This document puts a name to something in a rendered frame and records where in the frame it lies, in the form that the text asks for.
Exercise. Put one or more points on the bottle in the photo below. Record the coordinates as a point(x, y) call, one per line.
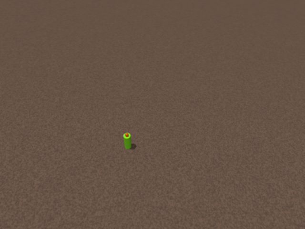
point(127, 140)

